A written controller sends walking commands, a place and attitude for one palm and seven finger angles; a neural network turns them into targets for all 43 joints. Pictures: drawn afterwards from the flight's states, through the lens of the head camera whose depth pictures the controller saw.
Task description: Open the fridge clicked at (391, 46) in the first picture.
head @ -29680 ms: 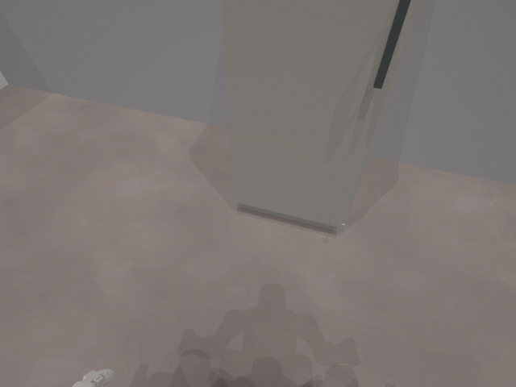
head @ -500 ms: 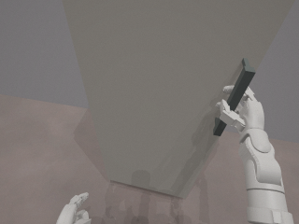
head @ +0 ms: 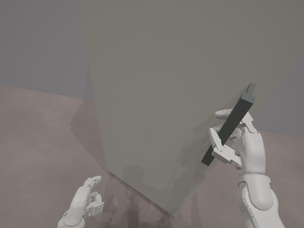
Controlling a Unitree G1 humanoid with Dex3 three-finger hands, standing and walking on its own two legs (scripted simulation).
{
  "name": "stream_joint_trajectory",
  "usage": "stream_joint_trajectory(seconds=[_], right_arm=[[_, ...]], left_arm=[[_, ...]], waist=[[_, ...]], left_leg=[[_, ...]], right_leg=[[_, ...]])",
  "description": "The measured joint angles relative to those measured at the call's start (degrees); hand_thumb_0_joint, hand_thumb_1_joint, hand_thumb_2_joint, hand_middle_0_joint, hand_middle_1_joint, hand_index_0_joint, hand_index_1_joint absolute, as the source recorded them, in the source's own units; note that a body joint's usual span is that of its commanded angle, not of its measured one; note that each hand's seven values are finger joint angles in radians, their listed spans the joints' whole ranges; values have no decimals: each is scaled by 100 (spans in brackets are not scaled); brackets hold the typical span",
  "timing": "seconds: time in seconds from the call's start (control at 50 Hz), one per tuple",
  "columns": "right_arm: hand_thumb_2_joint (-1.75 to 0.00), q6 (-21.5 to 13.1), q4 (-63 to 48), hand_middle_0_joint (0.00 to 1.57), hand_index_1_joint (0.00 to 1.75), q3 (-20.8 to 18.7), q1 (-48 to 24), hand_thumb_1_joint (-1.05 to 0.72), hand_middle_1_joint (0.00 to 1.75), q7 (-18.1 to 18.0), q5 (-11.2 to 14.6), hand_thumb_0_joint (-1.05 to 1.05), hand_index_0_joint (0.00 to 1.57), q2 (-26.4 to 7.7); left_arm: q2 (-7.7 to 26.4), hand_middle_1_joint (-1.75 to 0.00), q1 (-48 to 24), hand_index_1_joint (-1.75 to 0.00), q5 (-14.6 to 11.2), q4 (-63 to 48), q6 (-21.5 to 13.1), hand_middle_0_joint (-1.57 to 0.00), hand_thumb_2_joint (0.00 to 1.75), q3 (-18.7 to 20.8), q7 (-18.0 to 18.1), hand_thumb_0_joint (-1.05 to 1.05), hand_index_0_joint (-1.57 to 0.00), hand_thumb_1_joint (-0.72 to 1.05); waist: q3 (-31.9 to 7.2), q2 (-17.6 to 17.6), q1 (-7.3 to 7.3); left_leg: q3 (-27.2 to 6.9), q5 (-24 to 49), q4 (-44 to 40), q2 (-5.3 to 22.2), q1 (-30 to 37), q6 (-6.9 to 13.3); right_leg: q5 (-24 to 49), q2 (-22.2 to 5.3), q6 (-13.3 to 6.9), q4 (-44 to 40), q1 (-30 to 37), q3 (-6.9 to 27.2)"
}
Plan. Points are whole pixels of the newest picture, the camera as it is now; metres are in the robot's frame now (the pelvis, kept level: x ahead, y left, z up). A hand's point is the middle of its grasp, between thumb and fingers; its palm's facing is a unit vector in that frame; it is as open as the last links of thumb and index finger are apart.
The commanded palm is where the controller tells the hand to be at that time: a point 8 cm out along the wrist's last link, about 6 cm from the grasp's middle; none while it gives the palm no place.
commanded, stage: walk backward, drawing the door open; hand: right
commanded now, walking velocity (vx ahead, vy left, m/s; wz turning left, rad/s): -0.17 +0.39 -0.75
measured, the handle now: (225, 129) +0.32 -0.12 +0.16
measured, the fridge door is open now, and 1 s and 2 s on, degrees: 24 57 72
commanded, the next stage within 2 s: stop walking and hold the door back in 1.58 s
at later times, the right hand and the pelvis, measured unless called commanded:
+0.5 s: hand (160, 198) +0.15 +0.02 +0.16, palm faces -0.02 +0.98 -0.19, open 6.7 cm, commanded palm +0.12 -0.03 +0.16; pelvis -0.11 +0.13 +0.00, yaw -16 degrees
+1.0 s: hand (91, 215) +0.12 +0.12 +0.15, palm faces +0.49 +0.86 -0.16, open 6.8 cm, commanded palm +0.07 +0.10 +0.15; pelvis -0.07 +0.36 -0.02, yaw -42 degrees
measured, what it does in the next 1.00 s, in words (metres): steps to the left, turning right: right foot, then left foot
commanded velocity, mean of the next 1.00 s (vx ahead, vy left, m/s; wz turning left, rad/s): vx -0.13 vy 0.40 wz -0.75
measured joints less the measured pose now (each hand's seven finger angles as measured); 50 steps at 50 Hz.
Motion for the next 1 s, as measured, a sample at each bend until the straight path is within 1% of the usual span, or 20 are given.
stream_joint_trajectory(seconds=[0.1,0.18,0.26,0.3,0.32,0.34,0.38,0.44,0.48,0.52,0.58,0.6,0.64,0.68,0.74,0.76,0.82,0.86,0.94,1.0], right_arm=[[-70,-65,-48,45,136,-18,-59,-64,140,-36,-69,-4,26,92],[-71,-96,-175,45,135,59,-134,-64,140,-3,-123,-3,24,86],[-71,-121,-272,45,135,301,-229,-64,140,64,-251,-3,24,131],[-71,-131,-337,45,135,445,-299,-64,140,124,-303,-3,24,144],[-71,-143,-401,45,135,505,-337,-63,140,142,-304,-3,24,141],[-72,-197,-456,46,135,531,-383,-63,140,142,-288,-3,23,101],[-73,-363,-368,47,134,578,-544,-63,140,187,-336,-3,22,-4],[-74,-350,-265,47,134,768,-722,-64,141,361,-423,-3,23,-74],[-73,-404,-215,47,134,905,-822,-64,141,411,-463,-3,24,-27],[-74,-433,-247,47,134,1001,-872,-64,141,428,-492,-2,25,26],[-76,-458,-413,47,133,943,-951,-62,141,407,-482,-3,26,-52],[-76,-490,-434,47,133,891,-974,-62,141,382,-473,-3,26,6],[-77,-457,-428,49,133,916,-1011,-62,141,367,-440,-3,27,110],[-77,-394,-378,49,133,1026,-1013,-61,141,419,-453,-3,28,192],[-77,-411,-418,48,134,1131,-937,-61,141,539,-496,-2,28,282],[-77,-446,-487,48,134,1126,-917,-62,141,546,-483,-2,28,315],[-78,-695,-427,51,133,1020,-1186,-62,141,549,-475,-3,25,130],[-78,-708,-414,52,134,954,-1247,-61,141,554,-480,-4,26,39],[-79,-584,-449,51,136,869,-1319,-60,141,526,-399,-4,26,37],[-80,-413,-526,54,137,725,-1329,-60,141,462,-280,-5,24,-68]], left_arm=[[-53,-30,109,-30,-17,207,-98,-20,90,61,2,1,-20,90],[-46,-30,221,-30,-89,415,-214,-20,90,177,59,1,-20,90],[28,-30,382,-30,-95,619,-390,-20,90,323,161,1,-20,90],[59,-30,472,-30,-64,659,-529,-20,90,368,224,1,-20,90],[82,-30,514,-30,-55,637,-630,-20,90,372,249,1,-20,90],[62,-30,505,-30,-34,640,-749,-20,90,387,268,1,-20,90],[-61,-30,478,-30,67,701,-890,-20,90,419,245,1,-20,90],[-85,-30,497,-30,127,819,-940,-20,90,358,134,1,-20,91],[-70,-30,451,-30,95,882,-972,-20,90,324,45,1,-20,90],[-119,-30,398,-30,30,905,-1029,-20,90,308,-17,1,-20,90],[-282,-30,237,-30,-91,855,-1092,-20,90,306,-94,1,-20,90],[-245,-30,63,-30,-131,869,-1087,-20,90,334,-106,1,-20,90],[-125,-30,-161,-30,-207,896,-1095,-20,90,437,-58,1,-20,90],[-18,-30,-238,-30,-241,915,-1105,-20,90,530,65,1,-20,90],[78,-30,-277,-30,-179,749,-1182,-20,90,530,221,1,-20,90],[132,-30,-293,-30,-152,625,-1241,-20,90,500,226,1,-20,90],[-8,-30,-535,-30,-16,616,-1357,-20,90,515,99,1,-20,91],[-31,-30,-577,-30,33,605,-1319,-20,90,443,-21,1,-20,91],[29,-30,-489,-30,-63,549,-1319,-20,90,455,-136,1,-20,90],[-126,-30,-235,-30,-228,485,-1193,-20,90,418,-149,1,-20,90]], waist=[[190,-155,80],[323,-145,148],[362,-39,260],[378,1,338],[387,4,360],[422,61,390],[641,251,437],[799,33,486],[849,-150,347],[825,-157,162],[697,123,-12],[798,11,8],[929,-177,183],[885,-160,197],[768,12,156],[714,-19,111],[1111,271,100],[1303,255,81],[1486,-108,-99],[1233,93,-175]], left_leg=[[289,338,-188,-193,-133,245],[535,521,-250,-334,-249,476],[831,605,-224,-328,-377,612],[1012,605,-135,-310,-478,665],[1081,541,61,-302,-617,629],[1018,344,531,-273,-887,365],[365,-179,2176,-294,-1451,-46],[-223,-307,3509,-381,-1790,-230],[-474,-276,2975,-279,-1549,-228],[-615,-347,1673,-101,-947,-216],[-517,-157,-36,132,-26,-310],[-365,-43,-47,28,-15,-375],[36,-147,142,-18,16,-306],[300,-304,291,107,18,-193],[536,-473,708,290,-212,-45],[573,-461,1273,263,-561,-25],[-11,-965,3333,25,-1493,-194],[-181,-967,3775,-142,-1873,-270],[-440,-237,2278,-31,-1627,-277],[-508,144,488,307,-627,-248]], right_leg=[[282,-187,158,33,-301,279],[27,-313,-2,466,-678,471],[-850,-271,-32,1857,-1045,203],[-869,-262,-17,1845,-875,-33],[-649,-255,-38,1422,-647,-90],[-372,-217,-103,1088,-549,-51],[-242,-84,-54,974,-544,53],[141,-202,107,493,-569,632],[362,-414,198,244,-674,925],[530,-559,395,101,-803,1115],[560,-536,609,273,-1172,1336],[376,-606,503,493,-1302,1475],[-565,-537,330,1516,-1643,1278],[-1354,-332,198,2742,-1818,736],[-1176,-194,91,2385,-1302,-43],[-373,-237,3,1613,-939,-69],[-511,-181,61,1308,-778,197],[-267,-309,206,994,-717,553],[108,-726,428,550,-750,1251],[-160,-822,369,907,-1095,1314]])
